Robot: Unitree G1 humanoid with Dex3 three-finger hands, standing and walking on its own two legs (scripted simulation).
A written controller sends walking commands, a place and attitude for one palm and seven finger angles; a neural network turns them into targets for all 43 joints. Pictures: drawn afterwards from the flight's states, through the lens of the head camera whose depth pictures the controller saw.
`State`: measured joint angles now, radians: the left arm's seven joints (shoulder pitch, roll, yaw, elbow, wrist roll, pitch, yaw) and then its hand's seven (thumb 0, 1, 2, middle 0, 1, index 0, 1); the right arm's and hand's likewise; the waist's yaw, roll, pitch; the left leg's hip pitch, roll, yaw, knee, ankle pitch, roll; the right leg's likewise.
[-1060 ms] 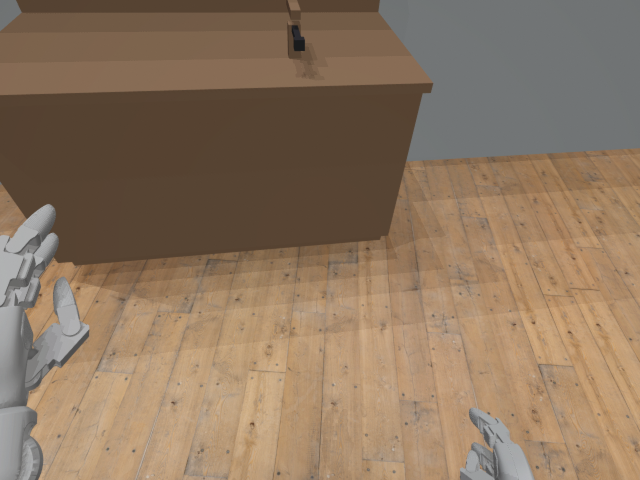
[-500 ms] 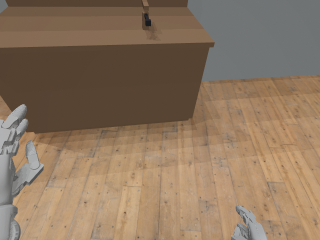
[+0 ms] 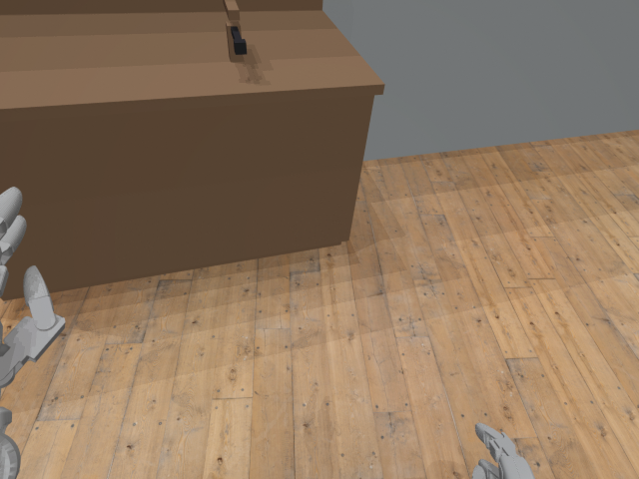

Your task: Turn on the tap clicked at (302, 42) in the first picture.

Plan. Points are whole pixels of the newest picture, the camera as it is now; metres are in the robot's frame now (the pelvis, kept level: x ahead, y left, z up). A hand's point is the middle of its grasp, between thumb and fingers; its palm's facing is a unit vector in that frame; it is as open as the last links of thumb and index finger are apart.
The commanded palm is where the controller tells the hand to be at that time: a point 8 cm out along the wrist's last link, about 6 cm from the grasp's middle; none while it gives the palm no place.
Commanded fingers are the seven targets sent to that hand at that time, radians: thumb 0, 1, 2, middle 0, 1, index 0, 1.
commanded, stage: walk to a spot facing it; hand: left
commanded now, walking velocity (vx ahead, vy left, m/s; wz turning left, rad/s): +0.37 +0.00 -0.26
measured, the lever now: (240, 46) +1.04 +0.27 +0.10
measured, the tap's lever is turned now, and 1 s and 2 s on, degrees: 0 0 0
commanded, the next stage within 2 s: take the last steps up to it in 0.50 s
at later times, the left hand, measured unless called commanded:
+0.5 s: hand (233, 187) +0.39 +0.14 +0.18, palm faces +0.27 -0.83 -0.49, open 7.4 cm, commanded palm +0.33 +0.20 +0.19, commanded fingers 0.00 0.90 0.90 -0.20 -0.30 -0.20 -0.30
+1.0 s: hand (246, 125) +0.49 +0.14 +0.20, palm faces +0.41 -0.81 -0.43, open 7.4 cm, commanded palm +0.45 +0.19 +0.19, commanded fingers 0.00 0.90 0.90 -0.20 -0.30 -0.20 -0.30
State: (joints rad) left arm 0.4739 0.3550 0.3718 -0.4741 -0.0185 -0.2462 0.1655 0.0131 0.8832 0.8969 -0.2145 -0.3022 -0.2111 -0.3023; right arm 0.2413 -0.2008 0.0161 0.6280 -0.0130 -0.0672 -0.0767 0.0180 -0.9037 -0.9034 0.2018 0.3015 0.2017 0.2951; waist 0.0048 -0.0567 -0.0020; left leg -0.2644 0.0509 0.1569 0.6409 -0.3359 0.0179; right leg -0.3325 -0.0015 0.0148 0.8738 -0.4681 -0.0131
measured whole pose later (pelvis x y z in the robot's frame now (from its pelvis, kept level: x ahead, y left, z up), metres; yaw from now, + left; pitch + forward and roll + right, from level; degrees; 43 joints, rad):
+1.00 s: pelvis +0.28 -0.09 +0.01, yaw -1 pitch +0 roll -1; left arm 0.47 0.37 0.37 -0.54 -0.03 -0.23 0.16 0.01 0.88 0.90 -0.21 -0.30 -0.21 -0.30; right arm 0.19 -0.10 0.06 0.58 0.00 -0.10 -0.04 0.01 -0.90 -0.90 0.20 0.30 0.20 0.30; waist 0.02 0.04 0.04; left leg -0.33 0.14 0.12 0.57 -0.23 -0.02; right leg -0.33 -0.06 -0.14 0.69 -0.42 0.02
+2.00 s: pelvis +0.53 -0.15 +0.01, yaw +0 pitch +0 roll +1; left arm 0.48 0.36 0.36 -0.53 -0.01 -0.26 0.16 0.01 0.88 0.90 -0.22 -0.30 -0.21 -0.30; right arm 0.20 -0.24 -0.04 0.61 0.00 -0.08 -0.06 0.02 -0.91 -0.90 0.20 0.30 0.20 0.29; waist -0.01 -0.03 0.06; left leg -0.37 0.06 0.13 0.63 -0.27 -0.01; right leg -0.20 -0.08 -0.15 0.55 -0.35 0.00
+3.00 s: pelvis +0.56 -0.16 +0.01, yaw +0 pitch -1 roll -1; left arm 0.48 0.34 0.30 -0.46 -0.04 -0.17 0.15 0.01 0.88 0.90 -0.21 -0.30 -0.21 -0.30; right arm 0.22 -0.19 0.03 0.61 0.00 -0.06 -0.06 0.02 -0.90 -0.90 0.20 0.30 0.20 0.30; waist 0.00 0.03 -0.01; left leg -0.29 0.05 0.04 0.55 -0.24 -0.01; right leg -0.25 0.02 -0.08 0.50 -0.24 -0.04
